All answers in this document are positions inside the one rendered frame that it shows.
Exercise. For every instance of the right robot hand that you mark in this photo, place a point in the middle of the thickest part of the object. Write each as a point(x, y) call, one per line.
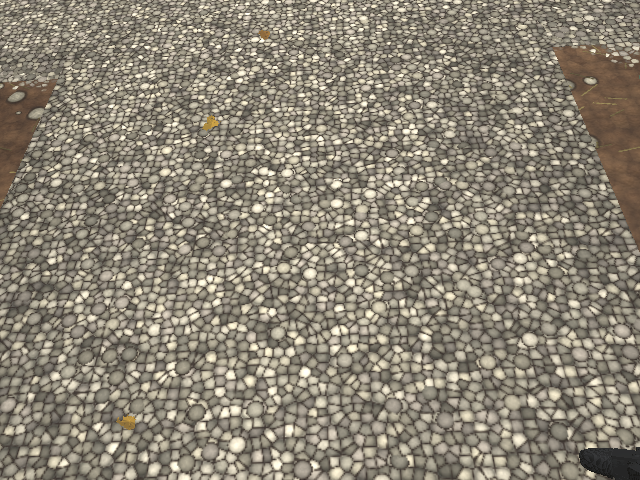
point(622, 464)

